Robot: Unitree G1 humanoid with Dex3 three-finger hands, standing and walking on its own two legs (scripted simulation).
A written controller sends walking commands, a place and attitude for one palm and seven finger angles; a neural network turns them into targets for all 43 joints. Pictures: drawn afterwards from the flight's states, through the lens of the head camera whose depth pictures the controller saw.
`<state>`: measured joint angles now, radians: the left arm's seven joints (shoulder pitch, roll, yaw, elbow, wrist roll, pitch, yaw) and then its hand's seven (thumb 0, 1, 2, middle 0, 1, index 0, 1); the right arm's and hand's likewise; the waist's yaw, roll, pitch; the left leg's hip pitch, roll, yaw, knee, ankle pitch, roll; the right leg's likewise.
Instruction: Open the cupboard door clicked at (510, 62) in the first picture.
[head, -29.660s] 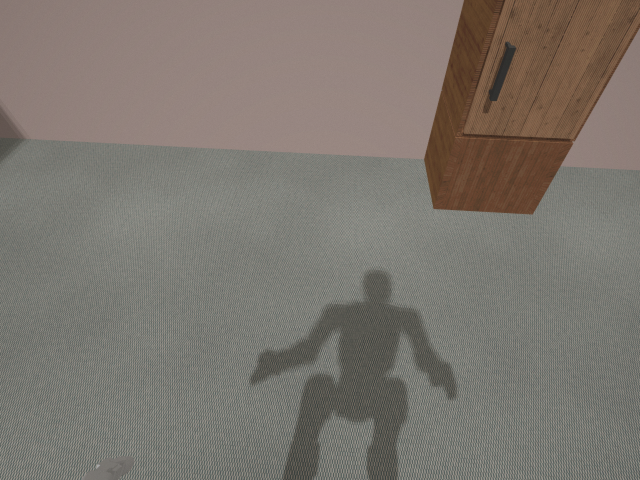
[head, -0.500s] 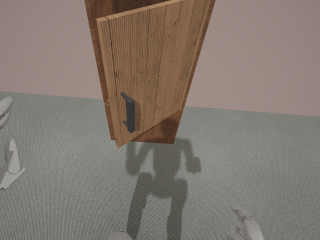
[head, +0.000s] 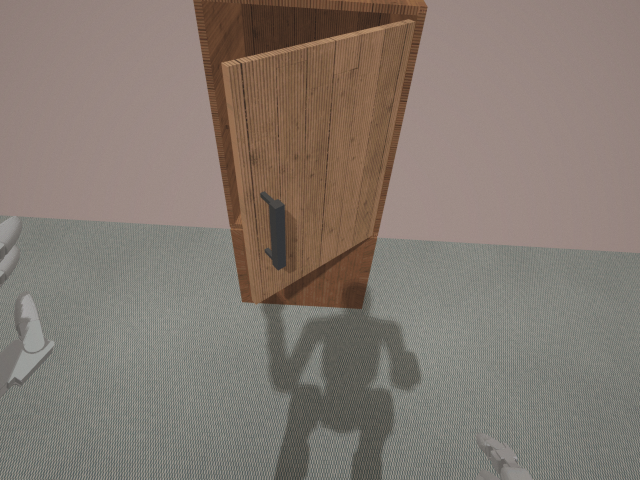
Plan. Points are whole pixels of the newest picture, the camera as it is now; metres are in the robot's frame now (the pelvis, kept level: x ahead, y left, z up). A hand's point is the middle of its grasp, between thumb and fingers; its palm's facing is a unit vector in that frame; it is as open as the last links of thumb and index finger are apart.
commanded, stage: stop stepping back and stand still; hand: left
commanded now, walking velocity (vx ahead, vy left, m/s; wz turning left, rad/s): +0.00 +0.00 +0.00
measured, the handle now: (272, 231) +0.60 +0.13 -0.09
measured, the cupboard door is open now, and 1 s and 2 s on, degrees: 42 42 42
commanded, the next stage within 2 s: let the arm hang, fingers relaxed in 0.38 s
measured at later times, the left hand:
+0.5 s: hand (51, 353) +0.19 +0.27 +0.14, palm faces +0.37 -0.80 -0.48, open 7.4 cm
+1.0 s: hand out of the picture -0.04 +0.21 -0.17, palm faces +0.00 -0.97 -0.24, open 7.3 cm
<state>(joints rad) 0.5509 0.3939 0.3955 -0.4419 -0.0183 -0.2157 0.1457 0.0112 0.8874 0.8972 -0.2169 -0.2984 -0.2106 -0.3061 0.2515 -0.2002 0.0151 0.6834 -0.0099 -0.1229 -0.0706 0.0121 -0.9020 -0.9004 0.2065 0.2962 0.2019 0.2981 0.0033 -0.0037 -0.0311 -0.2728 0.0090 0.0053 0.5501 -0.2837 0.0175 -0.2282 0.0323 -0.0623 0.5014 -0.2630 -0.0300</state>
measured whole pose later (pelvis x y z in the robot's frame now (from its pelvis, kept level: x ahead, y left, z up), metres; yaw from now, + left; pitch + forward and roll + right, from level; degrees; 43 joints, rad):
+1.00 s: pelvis -0.03 +0.00 +0.01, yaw +1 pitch -1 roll -1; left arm 0.28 0.26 0.00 1.09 0.02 0.02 0.00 0.01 0.93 0.90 -0.21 -0.30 -0.20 -0.30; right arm 0.24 -0.25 0.00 1.09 -0.02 0.02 0.00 0.01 -0.91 -0.90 0.20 0.30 0.20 0.30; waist 0.01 -0.01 0.08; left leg -0.26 -0.01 -0.01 0.44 -0.16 0.02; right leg -0.22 0.01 -0.08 0.42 -0.18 -0.03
